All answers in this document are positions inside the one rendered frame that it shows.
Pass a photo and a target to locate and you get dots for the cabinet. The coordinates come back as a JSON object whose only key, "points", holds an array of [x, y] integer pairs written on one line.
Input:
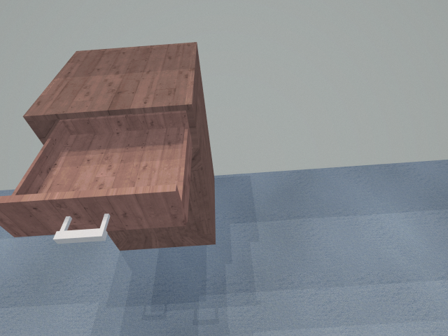
{"points": [[138, 80]]}

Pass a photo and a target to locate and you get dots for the handle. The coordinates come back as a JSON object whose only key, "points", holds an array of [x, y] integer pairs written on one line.
{"points": [[65, 236]]}

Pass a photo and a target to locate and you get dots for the drawer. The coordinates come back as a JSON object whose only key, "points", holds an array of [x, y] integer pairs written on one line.
{"points": [[136, 168]]}

